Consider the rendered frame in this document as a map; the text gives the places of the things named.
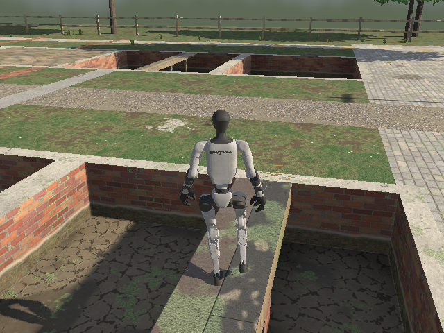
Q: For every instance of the robot head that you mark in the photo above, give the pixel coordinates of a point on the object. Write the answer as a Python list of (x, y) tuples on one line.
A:
[(221, 120)]

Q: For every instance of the robot right upper arm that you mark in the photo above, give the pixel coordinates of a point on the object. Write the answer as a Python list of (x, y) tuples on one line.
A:
[(247, 158)]

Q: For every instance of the robot left upper arm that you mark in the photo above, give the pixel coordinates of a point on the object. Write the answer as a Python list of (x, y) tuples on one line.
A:
[(199, 147)]

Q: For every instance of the robot right hand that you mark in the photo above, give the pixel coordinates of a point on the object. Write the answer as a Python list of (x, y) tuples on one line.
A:
[(260, 200)]

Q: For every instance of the left robot forearm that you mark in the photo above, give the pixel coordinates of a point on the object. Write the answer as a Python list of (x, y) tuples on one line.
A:
[(187, 184)]

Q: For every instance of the right robot forearm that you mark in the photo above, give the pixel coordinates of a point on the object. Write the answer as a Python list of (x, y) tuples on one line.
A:
[(257, 185)]

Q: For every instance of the robot left hand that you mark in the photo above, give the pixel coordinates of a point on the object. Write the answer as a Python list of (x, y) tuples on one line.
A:
[(190, 196)]

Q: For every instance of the robot left thigh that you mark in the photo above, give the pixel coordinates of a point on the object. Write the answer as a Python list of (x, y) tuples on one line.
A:
[(208, 212)]

